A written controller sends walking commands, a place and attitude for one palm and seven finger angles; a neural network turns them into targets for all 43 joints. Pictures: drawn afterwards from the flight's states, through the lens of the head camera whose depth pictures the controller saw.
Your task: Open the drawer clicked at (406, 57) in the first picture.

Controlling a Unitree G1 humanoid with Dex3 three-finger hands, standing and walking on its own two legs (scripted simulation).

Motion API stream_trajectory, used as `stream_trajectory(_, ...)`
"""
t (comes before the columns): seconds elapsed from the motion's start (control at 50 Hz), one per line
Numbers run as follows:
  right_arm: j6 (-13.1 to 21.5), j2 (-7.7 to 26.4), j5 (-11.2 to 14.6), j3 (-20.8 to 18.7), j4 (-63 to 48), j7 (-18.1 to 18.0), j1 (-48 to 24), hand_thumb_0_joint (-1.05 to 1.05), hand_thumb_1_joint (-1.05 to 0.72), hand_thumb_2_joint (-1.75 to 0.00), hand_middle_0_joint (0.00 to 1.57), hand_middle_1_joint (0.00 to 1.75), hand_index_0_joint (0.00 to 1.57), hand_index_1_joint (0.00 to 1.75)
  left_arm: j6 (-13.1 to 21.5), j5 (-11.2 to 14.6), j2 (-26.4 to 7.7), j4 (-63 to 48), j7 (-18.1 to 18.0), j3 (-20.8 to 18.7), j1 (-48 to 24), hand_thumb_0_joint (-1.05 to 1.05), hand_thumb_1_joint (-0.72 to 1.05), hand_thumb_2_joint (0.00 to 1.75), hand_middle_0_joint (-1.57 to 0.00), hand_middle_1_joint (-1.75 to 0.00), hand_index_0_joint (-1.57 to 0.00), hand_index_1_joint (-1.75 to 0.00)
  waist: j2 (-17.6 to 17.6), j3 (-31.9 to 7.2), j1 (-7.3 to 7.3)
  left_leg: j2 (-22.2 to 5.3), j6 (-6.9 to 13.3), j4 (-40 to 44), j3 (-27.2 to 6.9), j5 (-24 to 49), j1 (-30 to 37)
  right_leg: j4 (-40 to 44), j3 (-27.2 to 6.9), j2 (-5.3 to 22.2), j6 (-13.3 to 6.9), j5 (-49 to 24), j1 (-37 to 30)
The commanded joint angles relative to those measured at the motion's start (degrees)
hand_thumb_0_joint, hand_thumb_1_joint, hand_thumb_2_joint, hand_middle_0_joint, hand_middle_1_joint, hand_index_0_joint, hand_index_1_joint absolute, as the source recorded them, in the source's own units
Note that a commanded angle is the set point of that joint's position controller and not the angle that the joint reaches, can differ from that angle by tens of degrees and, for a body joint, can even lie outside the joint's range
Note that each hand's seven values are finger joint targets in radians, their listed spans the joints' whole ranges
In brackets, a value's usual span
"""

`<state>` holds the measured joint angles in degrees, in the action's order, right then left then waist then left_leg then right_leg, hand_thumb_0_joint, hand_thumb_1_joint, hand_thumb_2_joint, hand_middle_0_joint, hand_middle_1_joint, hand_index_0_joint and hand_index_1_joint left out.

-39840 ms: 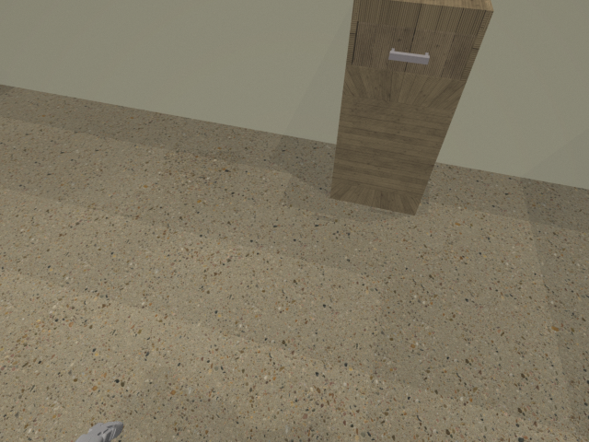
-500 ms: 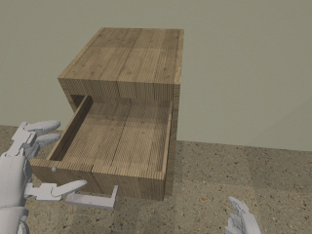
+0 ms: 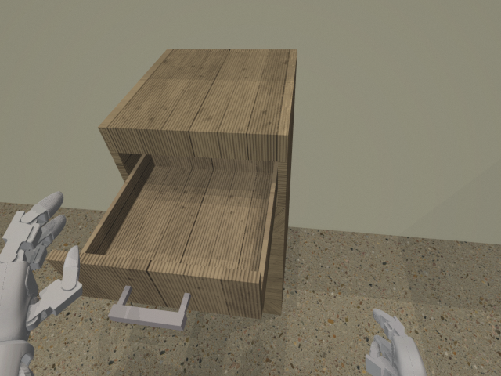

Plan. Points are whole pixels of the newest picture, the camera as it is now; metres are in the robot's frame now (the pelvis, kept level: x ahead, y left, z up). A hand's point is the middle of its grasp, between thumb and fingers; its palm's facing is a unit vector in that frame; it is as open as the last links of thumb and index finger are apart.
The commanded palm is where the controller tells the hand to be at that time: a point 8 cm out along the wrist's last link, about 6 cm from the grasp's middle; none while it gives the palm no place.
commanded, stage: draw the hand back to the body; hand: left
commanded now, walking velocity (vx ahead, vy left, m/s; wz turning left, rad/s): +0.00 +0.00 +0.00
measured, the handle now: (152, 305) +0.23 +0.21 -0.03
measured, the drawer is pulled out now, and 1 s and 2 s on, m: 0.29 0.29 0.29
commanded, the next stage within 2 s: step back with the hand held close in 0.12 s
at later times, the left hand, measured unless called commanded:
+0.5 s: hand (87, 284) +0.19 +0.23 +0.14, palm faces +0.30 -0.85 -0.43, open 7.4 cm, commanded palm +0.12 +0.28 +0.17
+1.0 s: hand (37, 359) +0.10 +0.24 +0.14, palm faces +0.34 -0.84 -0.42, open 7.4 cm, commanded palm +0.04 +0.28 +0.17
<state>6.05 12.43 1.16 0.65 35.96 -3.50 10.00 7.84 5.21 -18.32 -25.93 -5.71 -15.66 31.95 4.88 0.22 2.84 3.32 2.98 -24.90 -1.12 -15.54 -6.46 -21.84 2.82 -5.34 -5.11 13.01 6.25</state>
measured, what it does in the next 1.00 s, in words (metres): steps on the spot: right foot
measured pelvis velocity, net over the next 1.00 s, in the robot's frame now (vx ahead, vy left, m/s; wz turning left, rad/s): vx -0.10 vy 0.01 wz -0.02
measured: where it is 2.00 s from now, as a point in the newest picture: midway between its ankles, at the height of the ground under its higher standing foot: outside the picture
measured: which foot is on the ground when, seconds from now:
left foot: down 0.00-1.00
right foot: down 0.00-0.72, up 0.74-0.92, down 0.94-1.00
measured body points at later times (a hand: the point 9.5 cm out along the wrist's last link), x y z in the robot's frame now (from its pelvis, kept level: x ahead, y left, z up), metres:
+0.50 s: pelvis -0.01 +0.00 -0.01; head +0.02 +0.00 +0.44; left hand +0.17 +0.27 +0.16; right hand +0.15 -0.25 -0.09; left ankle -0.02 +0.09 -0.74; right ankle -0.01 -0.06 -0.74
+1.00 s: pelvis -0.10 +0.01 -0.01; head -0.08 +0.00 +0.44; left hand +0.08 +0.28 +0.17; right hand +0.07 -0.21 -0.10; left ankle -0.02 +0.09 -0.74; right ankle -0.14 -0.10 -0.74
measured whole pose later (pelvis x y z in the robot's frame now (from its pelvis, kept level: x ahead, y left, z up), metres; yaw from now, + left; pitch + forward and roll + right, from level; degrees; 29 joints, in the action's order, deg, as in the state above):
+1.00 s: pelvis -0.10 +0.01 -0.01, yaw -1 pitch +2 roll -2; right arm 6.3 10.3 -2.2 2.1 34.7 -4.1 10.9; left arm 7.9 3.4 -19.6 -33.1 -9.1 -18.2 35.8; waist 2.2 -0.5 -0.1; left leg 1.5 3.1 -30.5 -0.4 -8.7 -24.3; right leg -28.4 0.8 -3.8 -1.5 17.9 13.1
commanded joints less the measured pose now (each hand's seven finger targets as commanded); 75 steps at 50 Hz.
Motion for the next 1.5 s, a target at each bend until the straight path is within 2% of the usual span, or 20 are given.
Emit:
stream_trajectory(0.0,3.0,5.4,0.1,-2.1,-9.3,-0.3,-7.8,0.0,-0.9,-0.9,0.2,0.3,0.2,0.3,3.6,-0.1,-10.1,-10.6,-1.2,-6.9,-2.7,0.0,0.9,0.9,-0.2,-0.3,-0.2,-0.3,-3.6,-2.8,-0.1,-4.2,-1.0,2.6,-1.2,11.4,-0.6,4.9,-4.8,6.8,3.3,-8.6,0.1)
stream_trajectory(0.2,3.1,5.2,0.1,-2.3,-8.9,-0.2,-7.9,0.0,-0.9,-0.9,0.2,0.3,0.2,0.3,3.7,0.0,-10.1,-10.3,-1.4,-7.1,-2.2,0.0,0.9,0.9,-0.2,-0.3,-0.2,-0.3,-1.8,-3.1,0.03,-4.1,-1.1,2.6,-1.0,11.0,-0.5,5.5,-5.2,7.1,3.4,-8.1,-0.6)
stream_trajectory(0.22,2.6,6.8,0.7,-2.5,-12.0,-0.2,-4.9,0.0,-0.9,-0.9,0.2,0.3,0.2,0.3,6.7,-1.0,-18.4,-18.6,-2.3,-15.9,-10.7,0.0,0.9,0.9,-0.2,-0.3,-0.2,-0.3,-1.8,2.7,-1.79,-4.7,-0.1,0.4,-5.1,6.4,-3.3,8.5,-13.2,10.4,3.5,-9.2,6.5)
stream_trajectory(0.24,2.6,6.2,0.0,-2.5,-10.6,-0.3,-4.7,0.0,-0.9,-0.9,0.2,0.3,0.2,0.3,8.1,-1.2,-18.5,-17.3,-2.4,-16.6,-10.4,0.0,0.9,0.9,-0.2,-0.3,-0.2,-0.3,-1.6,2.5,-2.24,-4.6,-0.4,-1.3,-5.7,3.9,-3.3,9.4,-15.1,12.5,2.0,-8.5,7.9)
stream_trajectory(0.3,0.8,6.3,-0.7,-3.3,-11.2,0.0,-3.8,0.0,-0.9,-0.9,0.2,0.3,0.2,0.3,7.1,-2.8,-8.5,-10.6,-2.6,-8.6,0.6,0.0,0.9,0.9,-0.2,-0.3,-0.2,-0.3,-11.7,-2.7,-3.3,-3.8,0.0,-7.3,-4.5,4.1,-4.9,7.2,-14.8,14.7,4.2,-13.9,5.4)
stream_trajectory(0.46,-1.7,6.6,-0.1,-4.0,-13.5,-0.1,-3.9,0.0,-0.9,-0.9,0.2,0.3,0.2,0.3,6.6,-2.8,-12.5,-19.8,-3.8,-11.5,6.7,0.0,0.9,0.9,-0.2,-0.3,-0.2,-0.3,-5.0,-12.1,-4.02,-8.5,0.0,-5.1,-6.2,22.8,-7.7,-4.5,-9.6,13.0,3.3,-29.9,-0.8)
stream_trajectory(0.54,-1.1,6.9,0.4,-3.6,-14.4,-0.3,-4.8,0.0,-0.9,-0.9,0.2,0.3,0.2,0.3,6.6,-2.1,-16.6,-26.4,-3.4,-14.3,6.2,0.0,0.9,0.9,-0.2,-0.3,-0.2,-0.3,1.5,-13.1,-3.26,-10.4,0.4,-2.6,-8.8,25.1,-10.8,-7.7,-8.9,11.1,2.5,-25.8,-2.0)
stream_trajectory(0.72,1.2,6.7,-3.5,-3.8,-12.6,-0.7,-1.9,0.0,-0.9,-0.9,0.2,0.3,0.2,0.3,5.6,-3.1,-11.3,-20.8,-4.5,-12.0,8.4,0.0,0.9,0.9,-0.2,-0.3,-0.2,-0.3,6.0,-5.5,-3.68,-17.4,1.6,6.9,-14.3,24.1,-20.4,-20.4,-4.6,3.5,3.8,12.1,4.3)
stream_trajectory(0.9,2.8,8.0,-3.1,-2.8,-9.9,-1.6,-2.2,0.0,-0.9,-0.9,0.2,0.3,0.2,0.3,4.2,-2.2,-10.4,-20.4,-4.5,-9.0,3.1,0.0,0.9,0.9,-0.2,-0.3,-0.2,-0.3,0.0,-7.3,-3.74,-15.1,2.4,4.6,-13.6,17.3,-11.3,-5.9,-3.2,3.4,5.3,7.9,6.0)
stream_trajectory(0.96,3.3,7.9,-2.8,-2.7,-9.5,-1.7,-3.2,0.0,-0.9,-0.9,0.2,0.3,0.2,0.3,5.5,-2.2,-12.4,-23.3,-4.7,-10.2,1.4,0.0,0.9,0.9,-0.2,-0.3,-0.2,-0.3,-2.1,-10.8,-3.6,-12.2,0.6,-1.1,-10.7,10.9,-11.1,-0.9,-5.4,6.3,3.8,-0.9,4.3)
stream_trajectory(1.04,2.6,6.5,0.2,-3.9,-10.5,0.0,-4.5,0.0,-0.9,-0.9,0.2,0.3,0.2,0.3,6.3,-0.9,-14.4,-22.4,-3.7,-12.5,3.5,0.0,0.9,0.9,-0.2,-0.3,-0.2,-0.3,-12.0,-7.4,-3.08,-1.2,-3.6,-31.0,-2.1,-9.3,-14.6,8.8,-23.9,25.5,-6.4,-5.0,16.2)
stream_trajectory(1.06,2.1,5.8,-0.1,-3.7,-10.4,0.0,-4.9,0.0,-0.9,-0.9,0.2,0.3,0.2,0.3,6.3,-1.1,-13.3,-21.5,-3.6,-11.6,4.5,0.0,0.9,0.9,-0.2,-0.3,-0.2,-0.3,-12.6,-5.6,-3.23,-2.0,-3.7,-35.2,-3.7,-11.8,-19.5,6.9,-20.9,26.1,-7.8,-11.7,13.1)
stream_trajectory(1.14,0.3,3.8,-0.4,-1.6,-11.0,-0.7,-7.3,0.0,-0.9,-0.9,0.2,0.3,0.2,0.3,7.2,-2.7,-13.4,-18.0,-3.2,-12.0,2.9,0.0,0.9,0.9,-0.2,-0.3,-0.2,-0.3,-9.4,-2.4,-3.63,-4.9,-3.8,-19.9,-0.6,-9.4,-19.1,0.8,-11.3,19.5,-3.3,-26.7,9.6)
stream_trajectory(1.2,0.1,5.1,-0.6,-2.4,-9.9,-1.5,-4.2,0.0,-0.9,-0.9,0.2,0.3,0.2,0.3,7.4,-2.6,-13.0,-18.8,-3.7,-11.3,3.5,0.0,0.9,0.9,-0.2,-0.3,-0.2,-0.3,-4.5,-3.8,-4.47,-5.0,-2.9,4.4,1.3,6.4,-11.6,-5.3,-7.3,13.6,1.7,-25.1,5.8)
stream_trajectory(1.24,0.7,6.8,-0.6,-4.5,-10.7,-1.2,-4.5,0.0,-0.9,-0.9,0.2,0.3,0.2,0.3,8.1,-2.9,-14.2,-22.3,-3.5,-11.8,3.4,0.0,0.9,0.9,-0.2,-0.3,-0.2,-0.3,5.3,-8.3,-3.27,-16.8,0.6,3.0,-8.4,33.9,-4.7,-13.1,-4.0,7.5,5.4,-11.4,9.9)
stream_trajectory(1.28,2.5,6.6,-0.4,-5.4,-10.8,0.4,-2.6,0.0,-0.9,-0.9,0.2,0.3,0.2,0.3,8.6,-2.0,-13.5,-22.9,-2.8,-11.9,6.4,0.0,0.9,0.9,-0.2,-0.3,-0.2,-0.3,4.0,-12.7,-3.04,-19.3,2.4,-1.7,-7.2,46.3,-0.3,-16.2,-3.6,5.4,5.3,3.4,12.7)
stream_trajectory(1.3,3.0,6.1,-1.4,-4.9,-11.0,0.6,-3.4,0.0,-0.9,-0.9,0.2,0.3,0.2,0.3,8.7,-2.0,-14.5,-25.9,-2.3,-13.1,6.9,0.0,0.9,0.9,-0.2,-0.3,-0.2,-0.3,10.1,-13.2,-2.92,-20.4,3.3,1.0,-9.6,42.1,-5.4,-19.1,-2.9,5.8,5.4,9.0,11.7)
stream_trajectory(1.4,4.3,6.9,-1.5,-4.5,-9.3,1.2,-3.5,0.0,-0.9,-0.9,0.2,0.3,0.2,0.3,8.1,-1.4,-12.0,-26.9,-2.4,-12.4,5.9,0.0,0.9,0.9,-0.2,-0.3,-0.2,-0.3,5.8,-8.3,-3.0,-20.0,3.3,0.9,-7.0,31.1,-11.3,-16.2,-2.3,4.9,6.2,7.5,9.3)
stream_trajectory(1.46,3.7,6.8,-0.2,-3.7,-10.2,1.4,-3.9,0.0,-0.9,-0.9,0.2,0.3,0.2,0.3,7.0,-1.5,-12.5,-21.4,-2.4,-14.1,8.3,0.0,0.9,0.9,-0.2,-0.3,-0.2,-0.3,1.6,-6.6,-2.69,-14.2,0.5,-1.9,-2.7,0.5,-17.4,-2.4,-1.2,6.1,6.5,1.7,2.2)
stream_trajectory(1.48,3.2,6.1,0.1,-3.3,-10.4,1.5,-3.3,0.0,-0.9,-0.9,0.2,0.3,0.2,0.3,7.0,-1.7,-12.9,-20.1,-2.4,-14.2,7.3,0.0,0.9,0.9,-0.2,-0.3,-0.2,-0.3,-5.1,-5.1,-3.48,-9.4,-1.5,-7.2,0.6,-9.5,-17.9,3.3,-4.9,9.4,4.8,1.8,4.1)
